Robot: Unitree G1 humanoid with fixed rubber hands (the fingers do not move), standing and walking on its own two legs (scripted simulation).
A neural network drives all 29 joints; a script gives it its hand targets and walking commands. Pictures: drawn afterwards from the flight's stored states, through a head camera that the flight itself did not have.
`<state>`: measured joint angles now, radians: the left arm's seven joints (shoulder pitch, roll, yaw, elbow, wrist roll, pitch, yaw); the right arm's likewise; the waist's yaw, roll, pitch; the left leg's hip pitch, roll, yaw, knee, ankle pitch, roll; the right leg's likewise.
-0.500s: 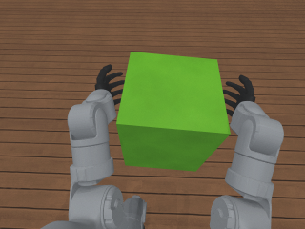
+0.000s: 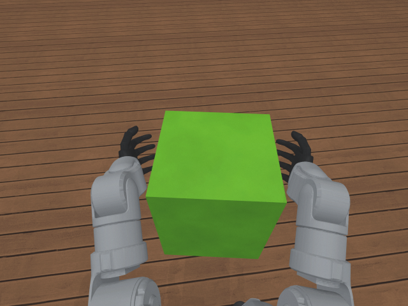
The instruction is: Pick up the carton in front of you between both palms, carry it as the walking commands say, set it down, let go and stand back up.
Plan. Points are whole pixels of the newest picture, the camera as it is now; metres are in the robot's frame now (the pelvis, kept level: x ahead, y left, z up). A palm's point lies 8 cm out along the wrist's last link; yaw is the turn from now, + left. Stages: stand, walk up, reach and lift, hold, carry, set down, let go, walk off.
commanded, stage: carry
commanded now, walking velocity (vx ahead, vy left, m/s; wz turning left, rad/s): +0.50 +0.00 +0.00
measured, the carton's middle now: (214, 188) +0.34 +0.00 +0.02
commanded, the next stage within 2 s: none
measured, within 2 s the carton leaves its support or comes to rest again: neither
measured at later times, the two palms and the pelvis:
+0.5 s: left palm (147, 101) +0.55 +0.17 +0.08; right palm (269, 100) +0.55 -0.13 +0.08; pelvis +0.32 +0.01 -0.02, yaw +0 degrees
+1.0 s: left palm (174, 43) +0.83 +0.13 +0.08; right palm (267, 47) +0.84 -0.17 +0.07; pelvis +0.62 -0.02 -0.02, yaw +1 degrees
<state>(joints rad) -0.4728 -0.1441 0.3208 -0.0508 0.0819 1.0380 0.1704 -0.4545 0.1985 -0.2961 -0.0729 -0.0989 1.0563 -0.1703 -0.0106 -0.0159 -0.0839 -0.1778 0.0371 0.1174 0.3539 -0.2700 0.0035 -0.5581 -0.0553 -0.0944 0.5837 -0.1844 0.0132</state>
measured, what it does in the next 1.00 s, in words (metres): walks ahead: right foot, then left foot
